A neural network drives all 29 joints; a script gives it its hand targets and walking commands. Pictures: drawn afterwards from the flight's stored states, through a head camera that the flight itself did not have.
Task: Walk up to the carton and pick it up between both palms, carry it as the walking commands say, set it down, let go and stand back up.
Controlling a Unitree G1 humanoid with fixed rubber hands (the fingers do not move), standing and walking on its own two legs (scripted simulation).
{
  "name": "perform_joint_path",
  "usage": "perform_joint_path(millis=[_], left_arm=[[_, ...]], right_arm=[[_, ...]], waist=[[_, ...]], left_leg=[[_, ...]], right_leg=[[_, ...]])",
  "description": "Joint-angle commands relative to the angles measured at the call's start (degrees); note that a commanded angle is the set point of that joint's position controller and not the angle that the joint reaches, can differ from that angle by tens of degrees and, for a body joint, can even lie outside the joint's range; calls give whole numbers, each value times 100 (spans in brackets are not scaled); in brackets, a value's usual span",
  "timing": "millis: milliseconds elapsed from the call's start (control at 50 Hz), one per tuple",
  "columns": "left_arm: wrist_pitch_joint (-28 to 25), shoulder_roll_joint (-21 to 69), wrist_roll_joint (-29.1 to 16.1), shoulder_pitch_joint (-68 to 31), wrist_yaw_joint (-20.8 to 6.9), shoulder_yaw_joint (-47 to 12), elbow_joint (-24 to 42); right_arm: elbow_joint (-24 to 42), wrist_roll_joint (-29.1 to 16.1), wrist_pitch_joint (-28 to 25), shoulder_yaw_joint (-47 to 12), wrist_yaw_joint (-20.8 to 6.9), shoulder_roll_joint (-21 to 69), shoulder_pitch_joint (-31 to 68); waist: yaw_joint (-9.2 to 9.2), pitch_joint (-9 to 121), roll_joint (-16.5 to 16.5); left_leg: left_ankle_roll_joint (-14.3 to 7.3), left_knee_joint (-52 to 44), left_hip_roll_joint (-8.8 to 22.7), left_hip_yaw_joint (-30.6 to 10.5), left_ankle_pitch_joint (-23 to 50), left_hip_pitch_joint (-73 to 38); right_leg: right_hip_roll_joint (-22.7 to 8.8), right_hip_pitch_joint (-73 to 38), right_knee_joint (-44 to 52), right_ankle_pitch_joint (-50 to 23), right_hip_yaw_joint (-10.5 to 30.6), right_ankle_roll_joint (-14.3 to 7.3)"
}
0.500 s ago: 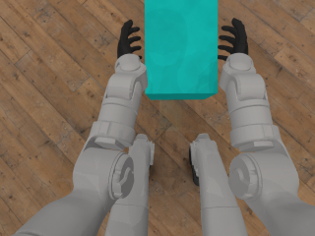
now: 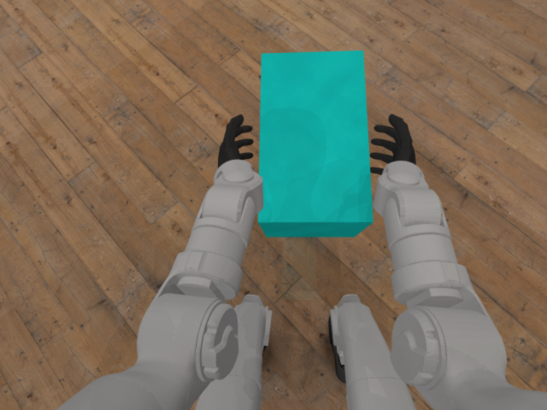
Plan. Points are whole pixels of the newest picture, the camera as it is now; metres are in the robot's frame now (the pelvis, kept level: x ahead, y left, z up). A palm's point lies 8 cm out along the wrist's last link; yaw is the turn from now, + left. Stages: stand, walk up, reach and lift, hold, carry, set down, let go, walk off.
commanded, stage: reach and lift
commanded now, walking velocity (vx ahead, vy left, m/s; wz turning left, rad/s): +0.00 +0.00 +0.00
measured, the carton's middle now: (310, 151) +0.52 -0.02 -0.09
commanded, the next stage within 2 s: none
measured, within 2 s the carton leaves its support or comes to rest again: neither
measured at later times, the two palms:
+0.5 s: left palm (217, 140) +0.42 +0.10 +0.09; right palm (426, 140) +0.43 -0.14 +0.08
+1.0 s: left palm (194, 129) +0.40 +0.11 +0.15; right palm (444, 130) +0.40 -0.13 +0.14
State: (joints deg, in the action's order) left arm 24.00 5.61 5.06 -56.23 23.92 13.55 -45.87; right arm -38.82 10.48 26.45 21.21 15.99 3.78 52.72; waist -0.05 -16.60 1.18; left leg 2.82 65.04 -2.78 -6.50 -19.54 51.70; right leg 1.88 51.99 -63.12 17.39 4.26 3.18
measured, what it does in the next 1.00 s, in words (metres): rises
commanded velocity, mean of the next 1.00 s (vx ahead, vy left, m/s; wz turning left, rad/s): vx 0.00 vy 0.00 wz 0.00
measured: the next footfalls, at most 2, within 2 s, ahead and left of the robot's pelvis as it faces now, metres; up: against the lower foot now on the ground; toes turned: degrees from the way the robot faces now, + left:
none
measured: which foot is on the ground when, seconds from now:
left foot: down 0.00-1.00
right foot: down 0.00-1.00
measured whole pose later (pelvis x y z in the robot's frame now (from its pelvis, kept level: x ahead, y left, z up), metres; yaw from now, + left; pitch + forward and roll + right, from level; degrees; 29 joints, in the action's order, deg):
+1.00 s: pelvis +0.08 +0.00 +0.09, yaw +1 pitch -6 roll +0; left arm 35.9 14.2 13.2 -34.4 20.2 18.4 -40.5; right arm -37.4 20.0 38.7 20.8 8.2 9.0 32.1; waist -0.1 0.9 1.0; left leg 1.3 33.3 -2.4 -6.7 -13.4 13.8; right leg -0.6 14.4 -32.7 12.4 4.4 2.6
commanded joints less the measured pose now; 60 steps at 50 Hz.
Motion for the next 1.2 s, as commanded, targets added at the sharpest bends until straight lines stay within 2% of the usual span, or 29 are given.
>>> perform_joint_path(millis=[0, 20, 40, 120, 140, 180, 240, 280, 320, 360, 380, 420, 460, 500, 520, 580, 620, 640, 660, 680, 760, 840, 900, 960, 980, 1040, 1060, 1080, 1180], left_arm=[[-439, 6925, -230, -3789, -3590, -2044, 345], [-491, 6960, -273, -3767, -3581, -2030, 481], [-463, 6944, -151, -3442, -3566, -1752, 172], [-419, 6855, 222, -2880, -3564, -1030, -457], [-405, 6840, 284, -2878, -3572, -882, -561], [-410, 6783, 318, -2790, -3552, -927, -499], [-270, 6762, 525, -2215, -3521, -599, -829], [-274, 6876, 383, -2019, -3537, -859, -449], [-281, 6923, 315, -1969, -3530, -1135, -127], [-331, 6987, 106, -2170, -3523, -1530, 480], [-311, 7068, 1, -2020, -3515, -1755, 525], [-250, 7098, -143, -1984, -3528, -2138, 772], [-187, 7027, -193, -1969, -3511, -2264, 934], [-29, 7013, -67, -1714, -3533, -2162, 455], [20, 7108, -148, -1750, -3568, -2292, 534], [152, 7045, -187, -1706, -3571, -2285, 645], [251, 7058, -193, -1680, -3575, -2284, 780], [348, 7057, -185, -1524, -3598, -2163, 524], [419, 7035, -168, -1590, -3598, -2090, 534], [466, 6960, -151, -1509, -3620, -2034, 581], [690, 6764, -40, -1670, -3674, -1646, 267], [821, 6994, -400, -1760, -3653, -2056, 1000], [1036, 6861, -205, -1686, -3642, -1705, 552], [1112, 6949, -202, -2072, -3622, -1679, 681], [1152, 6929, -159, -2061, -3613, -1514, 488], [1135, 6842, -133, -2370, -3598, -1347, 493], [1151, 6849, -88, -2217, -3584, -1216, 369], [1164, 6818, -41, -2198, -3545, -1177, 376], [1099, 6880, -57, -2016, -3461, -1118, 477]], right_arm=[[-85, -689, -442, -2530, -2460, 7348, 3781], [13, -721, -487, -2561, -2471, 7374, 3799], [-77, -613, -488, -2350, -2454, 7232, 3564], [-788, -181, -420, -1699, -2469, 7060, 3055], [-1027, -54, -370, -1524, -2472, 7087, 2924], [-1045, -38, -400, -1460, -2511, 7036, 2921], [-1384, 253, -264, -1100, -2543, 6882, 2254], [-866, 141, -253, -1437, -2554, 6926, 2120], [-800, 71, -236, -1586, -2559, 7008, 1785], [-295, -178, -280, -1982, -2570, 7189, 1886], [-75, -327, -320, -2164, -2529, 7125, 1885], [300, -417, -318, -2417, -2471, 7188, 1791], [303, -451, -233, -2481, -2430, 7269, 1634], [224, -313, -145, -2424, -2395, 7235, 1620], [449, -319, -116, -2548, -2379, 7294, 1753], [515, -527, 21, -2680, -2386, 7437, 1776], [420, -454, 156, -2557, -2398, 7442, 1564], [475, -531, 217, -2602, -2378, 7462, 1708], [283, -402, 317, -2455, -2383, 7454, 1521], [380, -456, 375, -2515, -2376, 7496, 1577], [112, -344, 570, -2187, -2400, 7391, 1779], [799, -733, 702, -2732, -2408, 7618, 1875], [498, -616, 847, -2446, -2438, 7448, 2015], [428, -596, 884, -2322, -2498, 7370, 2222], [412, -612, 898, -2301, -2485, 7349, 2461], [178, -601, 896, -2112, -2564, 7267, 2678], [269, -609, 886, -2182, -2575, 7189, 2896], [144, -630, 893, -2138, -2586, 7239, 2830], [305, -765, 819, -2348, -2660, 7245, 3064]], waist=[[-600, 8530, -92], [-541, 8273, -154], [-621, 7588, -225], [-515, 5671, -205], [-512, 5428, -371], [-419, 5319, -231], [-480, 4719, -190], [-475, 5349, -349], [-464, 5779, -226], [-439, 6230, -332], [-468, 6329, -204], [-557, 6517, -341], [-500, 6068, -311], [-528, 5555, -361], [-602, 5657, -614], [-447, 5430, -400], [-523, 5211, -390], [-473, 5061, -445], [-579, 4875, -490], [-509, 4847, -508], [-438, 4138, -458], [-359, 4893, -469], [-338, 4178, -422], [-389, 4055, -312], [-260, 3860, -288], [-217, 3756, -268], [-62, 3741, -376], [-57, 3690, -214], [222, 3982, -397]], left_leg=[[-278, -1479, -588, 563, -21, -1797], [-302, -1575, -569, 536, 97, -2025], [-311, -1666, -561, 505, 56, -2008], [-316, -2209, -531, 511, -484, -1996], [-316, -2323, -530, 497, -602, -2040], [-319, -2500, -496, 478, -375, -2253], [-249, -2786, -518, 529, -110, -2410], [-257, -2917, -519, 502, 659, -2991], [-197, -2953, -538, 570, 1220, -3106], [-187, -3032, -547, 531, 1606, -3408], [-167, -3052, -550, 525, 1855, -3431], [-165, -3143, -525, 495, 2018, -3640], [-168, -3255, -516, 507, 1819, -3561], [-173, -3458, -487, 500, 1410, -3551], [-217, -3499, -483, 473, 1248, -3759], [-213, -3607, -479, 491, 1256, -3850], [-213, -3708, -438, 471, 1213, -3952], [-239, -3721, -425, 501, 1124, -3934], [-236, -3760, -420, 496, 907, -3874], [-259, -3826, -400, 464, 1027, -3931], [-293, -3928, -366, 481, 459, -3820], [-224, -3925, -377, 474, 1205, -4314], [-235, -4024, -330, 436, 765, -4181], [-197, -4076, -318, 436, 441, -4251], [-218, -4089, -308, 463, 270, -4174], [-221, -4074, -273, 475, 26, -4143], [-242, -4099, -251, 476, 22, -4212], [-224, -4110, -280, 507, 3, -4122], [-219, -4031, -254, 528, 308, -4329]], right_leg=[[467, -3251, 1309, -275, -356, -33], [477, -3180, 1409, -347, -356, -12], [474, -3065, 1529, -345, -360, -17], [448, -2820, 2088, 313, -355, -78], [466, -2785, 2165, 481, -387, -74], [422, -2914, 2260, 184, -388, -88], [434, -3056, 2521, -156, -414, -116], [480, -3597, 2531, -1024, -474, -48], [471, -4037, 2595, -1837, -375, -69], [501, -4429, 2603, -2315, -374, -23], [447, -4671, 2627, -2710, -308, -25], [425, -4927, 2697, -3095, -261, -12], [411, -4956, 2847, -2902, -188, 1], [428, -4915, 3025, -2382, -249, 26], [432, -4985, 3136, -2149, -194, 45], [399, -5086, 3256, -2062, -151, 48], [439, -5077, 3378, -1905, -197, 28], [393, -5080, 3414, -1770, -186, 52], [403, -5078, 3500, -1520, -174, 32], [365, -5195, 3537, -1661, -134, 39], [336, -4897, 3719, -791, -74, 16], [357, -5533, 3672, -1569, -135, 29], [314, -5203, 3817, -935, -89, -38], [305, -5075, 3890, -441, -96, -129], [253, -5087, 3880, -222, -72, -119], [257, -4784, 3909, 219, -75, -181], [228, -4815, 3865, 191, -144, -158], [212, -4777, 3880, 272, -123, -178], [236, -4745, 3855, 100, -147, -183]])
